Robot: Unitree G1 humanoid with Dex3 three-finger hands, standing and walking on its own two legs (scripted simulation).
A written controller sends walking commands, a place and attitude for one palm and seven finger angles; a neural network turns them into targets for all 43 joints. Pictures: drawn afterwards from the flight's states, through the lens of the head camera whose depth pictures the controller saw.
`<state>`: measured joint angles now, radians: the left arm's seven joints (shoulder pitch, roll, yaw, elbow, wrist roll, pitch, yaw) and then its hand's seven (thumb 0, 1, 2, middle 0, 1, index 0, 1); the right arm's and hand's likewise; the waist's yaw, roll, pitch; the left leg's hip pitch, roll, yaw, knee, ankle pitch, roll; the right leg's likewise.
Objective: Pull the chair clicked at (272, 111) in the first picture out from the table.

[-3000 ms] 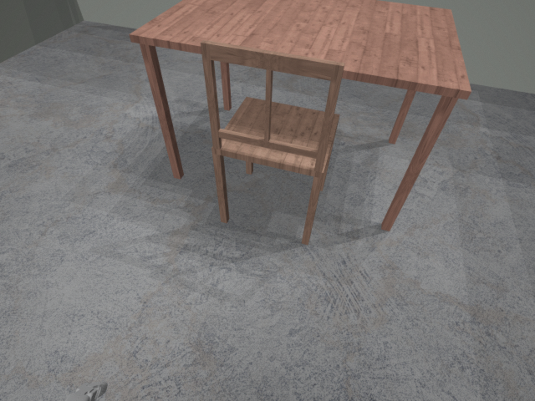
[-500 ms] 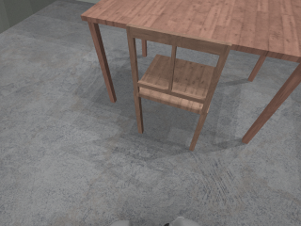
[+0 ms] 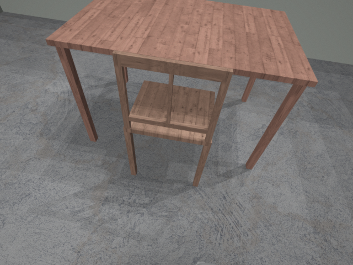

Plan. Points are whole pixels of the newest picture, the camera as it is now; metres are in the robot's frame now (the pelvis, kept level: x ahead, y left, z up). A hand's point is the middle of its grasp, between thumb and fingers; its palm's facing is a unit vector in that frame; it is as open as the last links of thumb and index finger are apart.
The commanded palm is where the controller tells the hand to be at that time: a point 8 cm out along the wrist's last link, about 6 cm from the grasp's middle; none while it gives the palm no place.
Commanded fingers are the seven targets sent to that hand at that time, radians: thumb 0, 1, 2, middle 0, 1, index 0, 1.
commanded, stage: take the last steps up to it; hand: left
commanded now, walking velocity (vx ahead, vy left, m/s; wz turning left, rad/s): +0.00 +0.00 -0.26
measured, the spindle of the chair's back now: (169, 100) +0.72 +0.08 -0.10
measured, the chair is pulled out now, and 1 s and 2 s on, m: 0.00 0.00 0.00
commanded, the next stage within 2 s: come to a stop and stand still in 0.78 s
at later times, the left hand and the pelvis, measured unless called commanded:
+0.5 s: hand out of the picture +0.11 +0.12 -0.17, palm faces -0.05 -0.97 -0.23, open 7.2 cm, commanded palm none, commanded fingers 0.00 0.90 0.90 -0.20 -0.30 -0.20 -0.30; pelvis +0.07 -0.06 +0.00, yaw -5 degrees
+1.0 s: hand (139, 223) +0.26 +0.12 -0.18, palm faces -0.03 -0.98 -0.18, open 7.3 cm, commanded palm none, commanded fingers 0.00 0.90 0.90 -0.20 -0.30 -0.20 -0.30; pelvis +0.23 -0.05 +0.00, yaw -6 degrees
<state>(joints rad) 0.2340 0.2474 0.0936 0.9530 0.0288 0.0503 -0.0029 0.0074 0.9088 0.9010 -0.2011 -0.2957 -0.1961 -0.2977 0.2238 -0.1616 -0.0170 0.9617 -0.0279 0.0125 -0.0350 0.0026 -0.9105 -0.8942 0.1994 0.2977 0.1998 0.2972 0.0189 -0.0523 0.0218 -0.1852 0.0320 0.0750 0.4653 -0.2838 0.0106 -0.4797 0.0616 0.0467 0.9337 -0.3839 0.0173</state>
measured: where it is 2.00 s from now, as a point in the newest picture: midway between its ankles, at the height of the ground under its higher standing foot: outside the picture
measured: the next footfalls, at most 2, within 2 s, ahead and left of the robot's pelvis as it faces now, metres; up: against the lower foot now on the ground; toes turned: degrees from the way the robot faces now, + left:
right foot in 0.28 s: +0.02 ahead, -0.13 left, +0.00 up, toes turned -10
left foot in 0.72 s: +0.30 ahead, +0.04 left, +0.00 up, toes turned +1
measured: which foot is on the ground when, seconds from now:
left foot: down 0.00-0.28, up 0.30-0.70, down 0.72-1.00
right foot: up 0.00-0.26, down 0.28-0.74, up 0.76-1.00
